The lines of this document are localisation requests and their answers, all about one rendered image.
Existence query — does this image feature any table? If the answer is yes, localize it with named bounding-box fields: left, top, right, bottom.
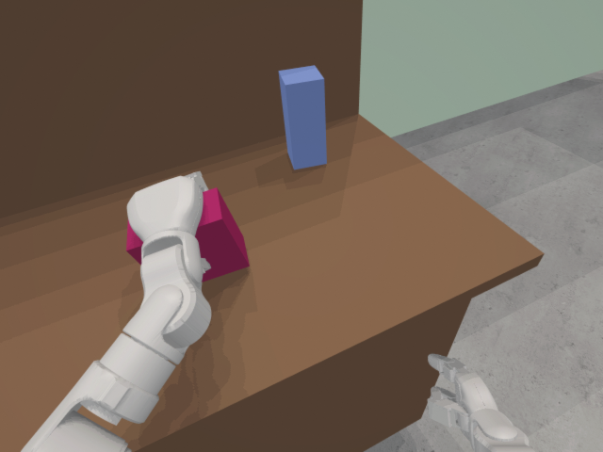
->
left=0, top=0, right=544, bottom=452

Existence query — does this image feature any left robot hand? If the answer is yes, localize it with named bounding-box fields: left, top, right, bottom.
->
left=127, top=171, right=211, bottom=274

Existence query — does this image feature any robot left upper arm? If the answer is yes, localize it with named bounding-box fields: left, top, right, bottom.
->
left=37, top=411, right=132, bottom=452

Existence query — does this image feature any right robot hand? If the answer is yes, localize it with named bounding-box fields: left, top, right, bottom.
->
left=427, top=354, right=498, bottom=441

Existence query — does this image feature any sponge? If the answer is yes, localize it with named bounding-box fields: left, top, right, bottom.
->
left=126, top=188, right=250, bottom=282

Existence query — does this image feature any robot right forearm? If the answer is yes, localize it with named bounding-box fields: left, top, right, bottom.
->
left=468, top=409, right=535, bottom=452

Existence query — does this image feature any robot left forearm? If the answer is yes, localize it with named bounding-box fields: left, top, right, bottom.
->
left=21, top=230, right=211, bottom=452

